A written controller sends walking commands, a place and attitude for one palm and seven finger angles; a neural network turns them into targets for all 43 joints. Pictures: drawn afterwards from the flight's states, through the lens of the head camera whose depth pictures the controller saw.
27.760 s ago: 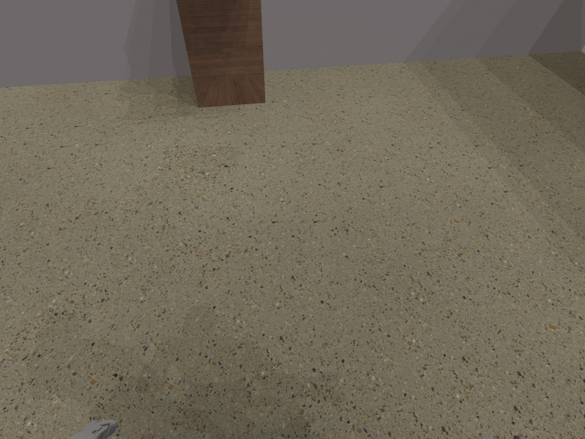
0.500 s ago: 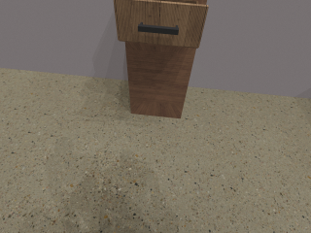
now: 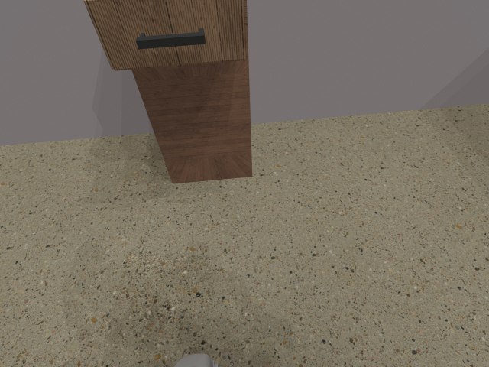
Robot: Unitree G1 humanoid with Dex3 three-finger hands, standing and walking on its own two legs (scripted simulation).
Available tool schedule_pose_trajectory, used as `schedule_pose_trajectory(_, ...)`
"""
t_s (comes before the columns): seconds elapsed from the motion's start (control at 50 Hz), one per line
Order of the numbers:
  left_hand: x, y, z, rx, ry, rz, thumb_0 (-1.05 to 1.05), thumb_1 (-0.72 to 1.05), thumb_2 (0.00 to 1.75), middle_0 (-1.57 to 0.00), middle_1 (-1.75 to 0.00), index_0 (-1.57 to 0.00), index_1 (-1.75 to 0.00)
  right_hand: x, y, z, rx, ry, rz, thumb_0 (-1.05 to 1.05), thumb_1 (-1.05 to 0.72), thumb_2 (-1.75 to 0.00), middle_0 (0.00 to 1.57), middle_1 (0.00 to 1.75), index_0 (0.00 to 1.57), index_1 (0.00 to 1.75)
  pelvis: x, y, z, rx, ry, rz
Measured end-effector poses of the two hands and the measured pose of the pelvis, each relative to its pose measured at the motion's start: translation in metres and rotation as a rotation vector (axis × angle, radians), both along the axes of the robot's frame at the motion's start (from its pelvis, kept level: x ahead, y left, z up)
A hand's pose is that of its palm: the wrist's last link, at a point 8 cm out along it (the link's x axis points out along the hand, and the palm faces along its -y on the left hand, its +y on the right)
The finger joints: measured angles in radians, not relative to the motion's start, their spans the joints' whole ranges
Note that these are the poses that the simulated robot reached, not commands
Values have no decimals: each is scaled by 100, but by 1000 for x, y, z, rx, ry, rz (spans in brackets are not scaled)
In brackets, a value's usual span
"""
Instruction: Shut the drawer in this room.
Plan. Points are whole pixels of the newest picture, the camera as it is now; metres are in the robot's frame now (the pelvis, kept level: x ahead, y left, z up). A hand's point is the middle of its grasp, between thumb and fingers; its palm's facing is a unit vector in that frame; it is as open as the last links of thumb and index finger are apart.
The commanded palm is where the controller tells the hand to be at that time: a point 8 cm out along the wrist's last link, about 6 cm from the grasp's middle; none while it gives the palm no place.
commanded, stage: walk to a spot facing it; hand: left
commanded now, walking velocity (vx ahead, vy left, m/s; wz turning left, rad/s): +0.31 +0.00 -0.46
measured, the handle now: (171, 37) +0.83 +0.28 +0.13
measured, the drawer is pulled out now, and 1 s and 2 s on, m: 0.24 0.24 0.24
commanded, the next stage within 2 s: turn to face it in 0.82 s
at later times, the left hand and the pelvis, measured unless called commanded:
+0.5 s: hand (134, 341) +0.18 +0.26 -0.18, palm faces -0.17 -0.97 -0.18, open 7.4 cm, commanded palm none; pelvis +0.16 +0.06 +0.00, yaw -17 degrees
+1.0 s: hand (236, 219) +0.46 +0.08 -0.14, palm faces -0.58 -0.78 -0.24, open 7.3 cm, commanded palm none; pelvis +0.21 +0.03 +0.00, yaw -33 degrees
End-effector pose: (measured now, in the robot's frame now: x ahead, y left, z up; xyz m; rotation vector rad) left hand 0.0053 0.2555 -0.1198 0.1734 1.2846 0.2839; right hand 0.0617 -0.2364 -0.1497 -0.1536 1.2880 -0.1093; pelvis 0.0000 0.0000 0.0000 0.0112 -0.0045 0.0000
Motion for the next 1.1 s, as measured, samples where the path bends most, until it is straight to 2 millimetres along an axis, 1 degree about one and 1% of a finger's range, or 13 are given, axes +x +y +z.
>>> schedule_pose_trajectory(0.14,3,-19,12,-64,127,-63,0,91,90,-20,-30,-20,-30,78,-6,35,-7,-184,-27,1,-91,-90,20,30,19,30,34,2,19,13,9,-83)
schedule_pose_trajectory(0.24,18,-18,8,-97,192,-74,0,90,90,-20,-30,-21,-30,127,1,45,-24,-236,-30,1,-91,-90,20,30,19,30,66,13,19,2,13,-122)
schedule_pose_trajectory(0.34,49,1,-5,-118,247,-84,0,90,90,-20,-30,-21,-30,179,21,48,-43,-263,-22,1,-91,-90,20,30,19,30,106,31,11,-15,16,-166)
schedule_pose_trajectory(0.42,97,30,-28,-124,278,-131,0,90,90,-20,-30,-21,-30,206,36,43,-87,-324,-58,1,-91,-90,20,30,20,30,141,51,-6,-39,11,-229)
schedule_pose_trajectory(0.48,158,48,-33,-104,228,-211,0,91,90,-20,-30,-21,-30,191,43,45,-102,-292,-120,0,-91,-90,20,30,20,30,155,59,-3,-43,-7,-283)
schedule_pose_trajectory(0.54,231,56,-26,-86,118,-292,0,91,90,-20,-30,-20,-30,159,50,46,-110,-204,-199,0,-91,-90,20,30,20,30,167,64,6,-49,-11,-314)
schedule_pose_trajectory(0.6,301,53,-12,-69,0,-366,0,91,90,-19,-30,-20,-30,123,56,45,-109,-106,-288,0,-91,-90,20,30,20,30,178,68,13,-48,-6,-346)
schedule_pose_trajectory(0.68,376,33,5,-56,-108,-471,0,91,90,-19,-30,-20,-30,77,61,43,-108,-5,-410,0,-92,-90,20,30,20,30,191,69,16,-43,0,-394)
schedule_pose_trajectory(0.78,440,-15,18,-65,-183,-611,0,91,90,-19,-30,-20,-30,33,68,38,-88,80,-542,0,-92,-90,20,30,20,30,204,62,16,-37,6,-460)
schedule_pose_trajectory(0.86,471,-67,20,-84,-221,-723,0,91,90,-19,-30,-20,-30,7,69,28,-58,121,-634,1,-91,-90,20,30,20,30,211,46,10,-27,11,-518)
schedule_pose_trajectory(0.94,482,-114,15,-100,-270,-809,0,91,90,-19,-30,-20,-30,-9,62,11,-27,145,-696,1,-91,-90,20,30,20,30,213,28,-3,-24,9,-564)
schedule_pose_trajectory(1.0,472,-128,13,-114,-252,-826,0,91,90,-20,-30,-20,-30,-3,55,10,-34,145,-712,1,-91,-90,20,30,20,30,213,25,0,-25,-6,-582)
schedule_pose_trajectory(1.1,443,-125,4,-140,-163,-806,0,91,90,-20,-30,-21,-30,27,47,17,-39,74,-698,1,-91,-90,20,30,19,30,221,24,7,-31,-14,-578)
